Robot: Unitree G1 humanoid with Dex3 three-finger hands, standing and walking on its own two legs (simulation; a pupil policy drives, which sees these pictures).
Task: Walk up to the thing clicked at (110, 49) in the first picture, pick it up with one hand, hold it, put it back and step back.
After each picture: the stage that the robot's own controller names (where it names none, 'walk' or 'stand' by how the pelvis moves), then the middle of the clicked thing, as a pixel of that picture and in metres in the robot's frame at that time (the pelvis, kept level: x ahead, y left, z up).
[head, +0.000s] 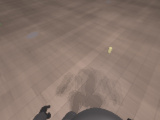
stand; (109, 49) +1.43 -0.44 -0.72
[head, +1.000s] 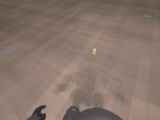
walk; (94, 51) +1.36 -0.02 -0.70
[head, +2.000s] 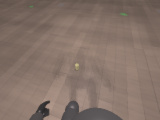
walk; (77, 66) +0.87 +0.24 -0.71
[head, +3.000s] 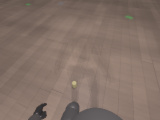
walk; (74, 84) +0.50 +0.21 -0.70
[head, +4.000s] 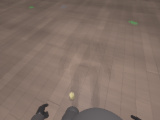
stand; (72, 95) +0.36 +0.21 -0.70
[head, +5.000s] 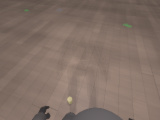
stand; (70, 100) +0.32 +0.21 -0.72
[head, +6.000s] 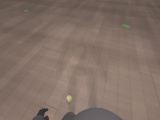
stand; (69, 99) +0.34 +0.22 -0.73
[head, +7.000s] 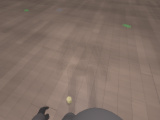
stand; (69, 100) +0.33 +0.22 -0.73
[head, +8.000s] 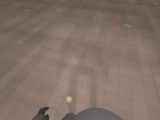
stand; (69, 100) +0.33 +0.22 -0.73
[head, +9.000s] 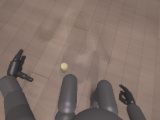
go down; (64, 67) +0.40 +0.23 -0.42
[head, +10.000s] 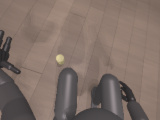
go down; (60, 59) +0.41 +0.25 -0.30
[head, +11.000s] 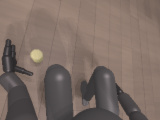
close in; (37, 56) +0.38 +0.29 -0.23
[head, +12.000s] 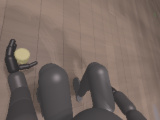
close; (22, 56) +0.38 +0.29 -0.22
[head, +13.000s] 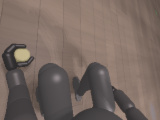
lift; (22, 56) +0.37 +0.29 -0.22
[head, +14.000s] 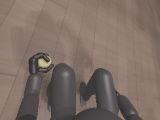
lift; (44, 62) +0.32 +0.27 -0.16
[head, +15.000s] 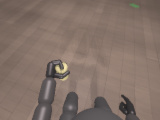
lift; (62, 71) +0.32 +0.18 +0.02
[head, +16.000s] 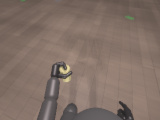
hold; (65, 73) +0.33 +0.17 +0.00
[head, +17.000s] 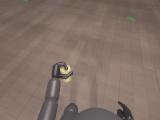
hold; (66, 73) +0.32 +0.17 +0.00
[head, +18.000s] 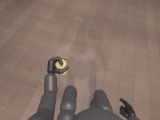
crouch; (62, 67) +0.37 +0.19 -0.06
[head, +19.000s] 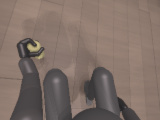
lower; (36, 50) +0.44 +0.29 -0.15
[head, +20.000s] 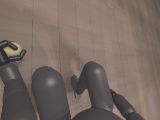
lower; (14, 52) +0.41 +0.31 -0.22
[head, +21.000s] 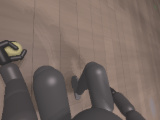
lower; (15, 52) +0.40 +0.31 -0.22
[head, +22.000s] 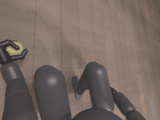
lower; (16, 51) +0.40 +0.31 -0.22
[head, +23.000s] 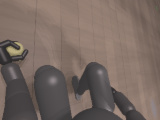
loosen; (17, 52) +0.40 +0.31 -0.22
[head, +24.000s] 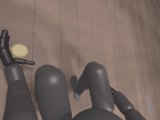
withdraw; (19, 53) +0.39 +0.29 -0.23
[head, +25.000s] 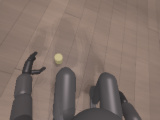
walk; (58, 59) +0.42 +0.25 -0.29
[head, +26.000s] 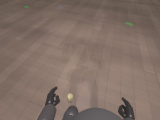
stand; (70, 97) +0.36 +0.19 -0.65
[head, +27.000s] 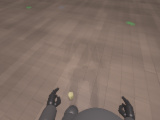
stand; (71, 95) +0.38 +0.20 -0.67
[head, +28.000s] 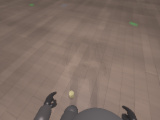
stand; (71, 94) +0.38 +0.20 -0.68
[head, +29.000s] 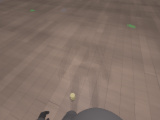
walk; (72, 96) +0.38 +0.20 -0.72
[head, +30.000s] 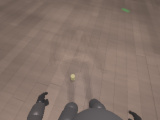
walk; (72, 77) +0.54 +0.17 -0.71
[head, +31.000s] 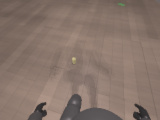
walk; (74, 60) +0.86 +0.30 -0.69
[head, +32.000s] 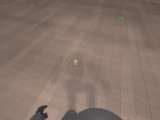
stand; (75, 62) +0.99 +0.24 -0.71
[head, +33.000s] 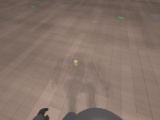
stand; (76, 63) +1.00 +0.25 -0.73
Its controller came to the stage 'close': yes
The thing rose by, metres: 0.70
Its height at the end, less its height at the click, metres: +0.00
